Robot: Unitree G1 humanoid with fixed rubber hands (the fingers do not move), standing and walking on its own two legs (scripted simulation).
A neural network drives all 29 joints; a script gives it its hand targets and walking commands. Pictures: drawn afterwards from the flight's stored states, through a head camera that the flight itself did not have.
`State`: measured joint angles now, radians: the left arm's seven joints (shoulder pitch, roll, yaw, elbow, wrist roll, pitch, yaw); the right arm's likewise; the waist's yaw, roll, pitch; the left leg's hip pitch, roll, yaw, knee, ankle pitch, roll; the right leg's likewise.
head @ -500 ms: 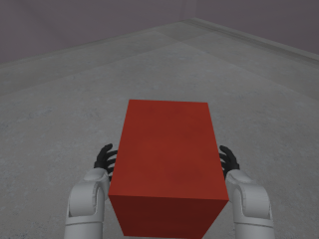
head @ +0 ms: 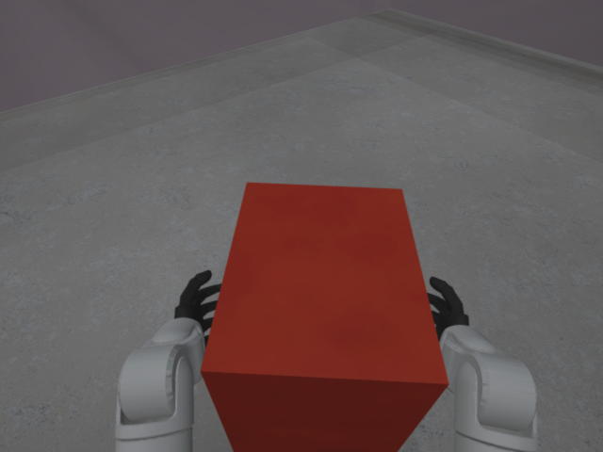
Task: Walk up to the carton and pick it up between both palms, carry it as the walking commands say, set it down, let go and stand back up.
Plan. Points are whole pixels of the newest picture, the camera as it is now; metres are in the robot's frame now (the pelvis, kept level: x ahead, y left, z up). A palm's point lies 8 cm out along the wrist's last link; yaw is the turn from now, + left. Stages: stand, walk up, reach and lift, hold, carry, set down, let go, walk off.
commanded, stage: carry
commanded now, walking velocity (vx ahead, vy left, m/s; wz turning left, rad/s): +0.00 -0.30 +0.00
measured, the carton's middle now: (317, 322) +0.32 +0.00 +0.02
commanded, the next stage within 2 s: none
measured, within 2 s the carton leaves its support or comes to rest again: neither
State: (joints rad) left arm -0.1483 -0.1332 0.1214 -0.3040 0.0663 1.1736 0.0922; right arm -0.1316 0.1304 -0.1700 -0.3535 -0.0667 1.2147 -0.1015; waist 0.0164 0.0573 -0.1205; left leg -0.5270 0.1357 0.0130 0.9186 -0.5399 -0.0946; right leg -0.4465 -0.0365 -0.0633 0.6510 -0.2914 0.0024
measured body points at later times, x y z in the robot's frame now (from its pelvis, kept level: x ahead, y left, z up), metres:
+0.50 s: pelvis -0.04 -0.17 +0.00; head -0.02 -0.18 +0.45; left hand +0.24 +0.00 +0.08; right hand +0.25 -0.32 +0.07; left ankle -0.02 +0.03 -0.72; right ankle -0.02 -0.33 -0.72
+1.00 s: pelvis -0.08 -0.35 +0.00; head -0.07 -0.38 +0.45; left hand +0.19 -0.19 +0.08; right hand +0.20 -0.50 +0.06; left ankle -0.07 -0.17 -0.70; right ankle -0.06 -0.49 -0.72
